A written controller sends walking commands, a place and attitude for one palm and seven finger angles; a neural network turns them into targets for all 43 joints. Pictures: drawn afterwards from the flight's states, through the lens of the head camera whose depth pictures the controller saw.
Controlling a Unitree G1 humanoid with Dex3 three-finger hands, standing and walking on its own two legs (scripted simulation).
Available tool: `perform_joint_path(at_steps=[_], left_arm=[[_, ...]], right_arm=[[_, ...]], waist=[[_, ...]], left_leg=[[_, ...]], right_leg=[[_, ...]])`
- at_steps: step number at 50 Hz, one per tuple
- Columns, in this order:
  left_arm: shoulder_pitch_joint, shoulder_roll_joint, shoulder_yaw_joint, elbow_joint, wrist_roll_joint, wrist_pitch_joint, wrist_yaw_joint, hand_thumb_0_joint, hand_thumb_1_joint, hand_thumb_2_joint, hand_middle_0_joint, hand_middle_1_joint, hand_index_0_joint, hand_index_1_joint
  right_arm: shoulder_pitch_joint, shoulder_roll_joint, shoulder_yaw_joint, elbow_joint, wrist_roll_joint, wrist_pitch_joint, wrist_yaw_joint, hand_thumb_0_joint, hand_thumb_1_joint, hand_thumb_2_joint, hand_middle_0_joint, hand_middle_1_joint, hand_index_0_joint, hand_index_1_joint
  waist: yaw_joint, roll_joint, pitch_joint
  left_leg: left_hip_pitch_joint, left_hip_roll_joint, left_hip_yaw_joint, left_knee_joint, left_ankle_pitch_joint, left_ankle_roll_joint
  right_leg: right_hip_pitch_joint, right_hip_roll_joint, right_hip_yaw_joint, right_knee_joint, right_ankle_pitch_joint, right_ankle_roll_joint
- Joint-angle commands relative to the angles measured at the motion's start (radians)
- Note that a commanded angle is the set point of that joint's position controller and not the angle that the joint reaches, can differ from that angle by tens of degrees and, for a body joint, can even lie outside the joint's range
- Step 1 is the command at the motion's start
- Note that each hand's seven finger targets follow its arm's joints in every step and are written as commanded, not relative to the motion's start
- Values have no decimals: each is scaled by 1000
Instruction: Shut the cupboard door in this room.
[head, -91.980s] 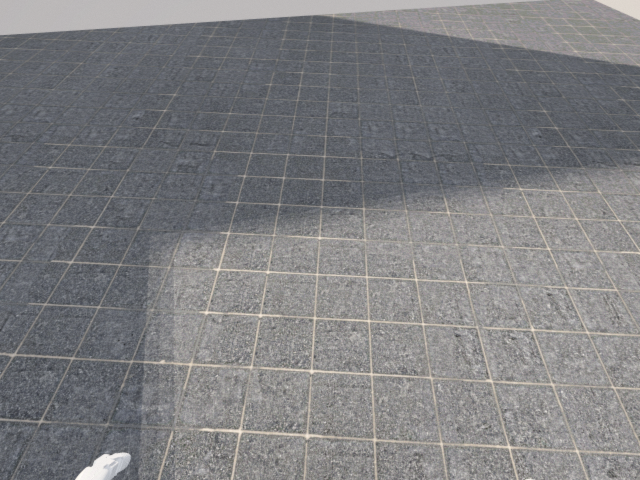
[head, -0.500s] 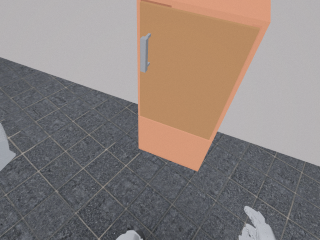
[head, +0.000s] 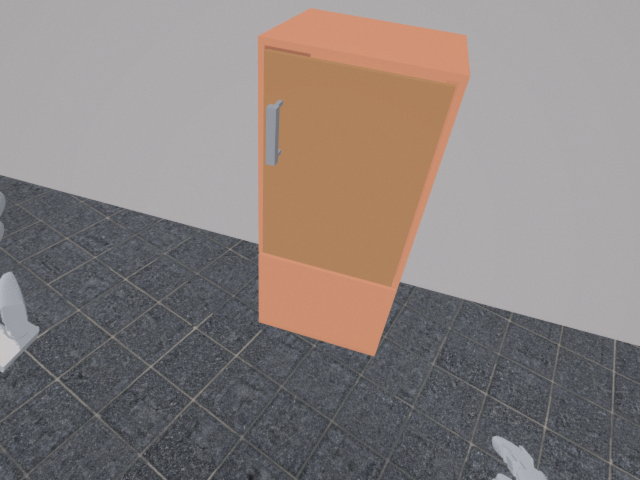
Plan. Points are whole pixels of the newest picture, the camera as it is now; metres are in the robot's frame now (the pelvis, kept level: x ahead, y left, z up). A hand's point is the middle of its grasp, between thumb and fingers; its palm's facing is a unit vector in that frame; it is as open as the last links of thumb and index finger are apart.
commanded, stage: stop stepping back and stand still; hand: left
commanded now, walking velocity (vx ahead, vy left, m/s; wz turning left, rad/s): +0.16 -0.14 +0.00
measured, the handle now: (275, 132) +0.85 +0.15 +0.07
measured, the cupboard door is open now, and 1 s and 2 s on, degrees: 0 0 0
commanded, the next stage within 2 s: let the arm hang, fingers relaxed in 0.70 s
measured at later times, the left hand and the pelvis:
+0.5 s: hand out of the picture +0.12 +0.38 +0.18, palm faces +0.50 -0.77 -0.40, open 7.4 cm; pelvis -0.09 +0.09 +0.00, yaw -2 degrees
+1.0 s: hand out of the picture +0.07 +0.34 -0.07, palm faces +0.00 -0.93 -0.37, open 7.4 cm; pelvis -0.10 +0.12 +0.01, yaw +0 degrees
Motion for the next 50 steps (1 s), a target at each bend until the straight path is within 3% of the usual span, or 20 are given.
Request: perform_joint_path(at_steps=[1, 2, 3, 6, 8, 9, 10, 11, 12, 13, 14, 15, 17, 20, 22, 26, 39, 40, 47, 50], left_arm=[[-335, 176, 66, -267, -9, -34, 13, 0, 900, 900, -200, -300, -200, -300], [-377, 153, 54, -243, 1, -27, 27, 0, 900, 900, -200, -300, -200, -300], [-404, 152, 61, -211, 12, -31, 38, 0, 900, 900, -200, -300, -200, -300], [-247, 211, 117, -292, 0, -12, 24, 0, 900, 900, -200, -300, -200, -300], [-38, 196, 131, -381, -26, -6, 9, 0, 900, 900, -200, -300, -200, -300], [76, 197, 145, -390, -26, -11, 6, 0, 900, 900, -200, -300, -200, -300], [184, 207, 150, -391, -16, -21, 8, 0, 900, 900, -200, -300, -200, -300], [284, 232, 179, -371, -22, -19, 13, 0, 900, 900, -200, -300, -200, -300], [210, 205, 152, -406, -29, -5, 1, 0, 900, 900, -200, -300, -200, -300], [88, 267, 207, -453, -34, -14, -10, 0, 900, 900, -200, -300, -200, -300], [-76, 409, 325, -492, -31, -64, 7, 0, 900, 900, -200, -300, -200, -300], [-116, 437, 340, -308, -12, -94, 15, 0, 900, 900, -200, -300, -200, -300], [-55, 181, 172, -39, 8, -22, 37, 0, 900, 900, -200, -300, -200, -300], [-47, 168, 126, -11, 11, 2, 52, 0, 900, 900, -200, -300, -200, -300], [-72, 150, 97, -84, 1, -10, 46, 0, 900, 900, -200, -300, -200, -300], [-254, 164, 71, -221, 37, -31, 28, 0, 900, 900, -200, -300, -200, -300], [-44, 112, 107, -101, 11, -46, 51, 0, 900, 900, -200, -300, -200, -300], [-77, -52, -324, 583, 103, 122, -114, 0, 900, 900, -200, -300, -200, -300], [-234, -38, -346, 842, 89, 204, -144, 0, 900, 900, -200, -300, -200, -300], [-281, -37, -368, 1022, 87, 207, -138, 0, 900, 900, -200, -300, -200, -300]], right_arm=[[-99, -105, -24, -121, 0, -75, -24, 0, -900, -900, 200, 300, 200, 300], [-89, -135, -29, -109, -7, -103, -28, 0, -900, -900, 200, 300, 200, 300], [-77, -119, -30, -104, -9, -129, -20, 0, -900, -900, 200, 300, 200, 300], [-158, -123, -63, -131, -10, -138, 19, 0, -900, -900, 200, 300, 200, 300], [-175, -84, -84, -155, -29, -119, 47, 0, -900, -900, 200, 300, 200, 300], [-159, -65, -88, -166, -22, -113, 63, 0, -900, -900, 200, 300, 200, 300], [-114, -50, -79, -162, 2, -105, 78, 0, -900, -900, 200, 300, 200, 300], [-46, -39, -72, -146, 39, -91, 77, 0, -900, -900, 200, 300, 200, 300], [-91, -54, -77, -153, 40, -55, 58, 0, -900, -900, 200, 300, 200, 300], [-90, -42, -53, -139, 25, -40, 53, 0, -900, -900, 200, 300, 200, 300], [-124, -36, -19, -172, -4, -53, 48, 0, -900, -900, 200, 300, 200, 300], [-146, -36, -9, -166, -43, -58, 47, 0, -900, -900, 200, 300, 200, 300], [-131, -75, -42, -111, 4, -63, 24, 0, -900, -900, 200, 300, 200, 300], [-91, -95, -39, -89, 8, -59, -13, 0, -900, -900, 200, 300, 200, 300], [-110, -125, -36, -119, 5, -60, -23, 0, -900, -900, 200, 300, 200, 300], [-155, -96, -16, -104, -3, -85, -15, 0, -900, -900, 200, 300, 200, 300], [-118, -69, -22, -106, 1, -97, -2, 0, -900, -900, 200, 300, 200, 300], [-187, -261, -78, 82, 1, -138, 86, 0, -900, -900, 200, 300, 200, 300], [-144, -205, -43, 90, -11, -7, 75, 0, -900, -900, 200, 300, 200, 300], [-117, -180, -31, 138, -22, 23, 76, 0, -900, -900, 200, 300, 200, 300]], waist=[[-59, 159, 149], [-60, 385, 176], [-45, 376, 206], [41, 426, 0], [75, 484, -80], [89, 448, -87], [88, 246, -99], [62, -199, -125], [16, -322, -23], [-21, -209, 17], [-28, -127, 50], [-63, -72, 76], [-9, -127, 62], [-17, 30, 113], [-9, 240, 130], [-12, 152, 179], [-8, 27, 39], [-37, 57, 85], [5, -206, 34], [-9, -200, 23]], left_leg=[[258, 79, -224, -330, -225, 16], [99, 171, -475, -637, -433, 36], [43, 212, -576, -717, -491, 52], [132, 172, -383, -818, -568, -269], [49, 60, -94, -796, -305, -340], [-1, 0, 30, -664, -217, -318], [16, -82, 162, -293, -203, -228], [165, -104, 125, 277, -197, -15], [-38, -52, -99, 513, -233, 178], [-150, -14, -101, 600, -160, 215], [-198, 69, -101, 525, -128, 63], [-54, 135, -71, 327, -97, 35], [130, 81, 18, 98, -60, 60], [316, 36, 54, -212, -104, 76], [287, 216, -262, -404, -42, 147], [-26, 240, -276, -549, -349, 155], [234, 61, -60, -318, -40, 75], [186, 80, -73, -142, 264, 83], [212, 94, -125, -238, 314, 113], [276, 51, -106, -239, 220, 102]], right_leg=[[-436, -25, -56, 74, -231, 10], [-287, 83, -50, 286, -161, 54], [-245, 93, 13, 370, -105, 52], [-121, 179, -75, 440, -124, 23], [153, 222, -205, 287, -138, 9], [255, 224, -252, 136, -152, -15], [218, 117, -193, -59, -141, -86], [-51, -113, 46, -183, -20, -173], [-175, -294, 295, -300, -27, -229], [-167, -334, 253, -337, -39, -228], [-130, -382, 343, -366, -79, -249], [-234, -336, 263, -285, -72, -68], [-296, -218, 171, -281, -326, -113], [-338, -154, 97, -174, -203, -77], [-312, -25, -11, 53, 6, 19], [-57, -1, -29, 81, 101, 58], [-114, -71, 114, -239, 123, 6], [-191, -137, 25, -74, 444, -1], [-131, -99, 41, -72, 326, 1], [-165, -132, 93, -134, 225, -16]])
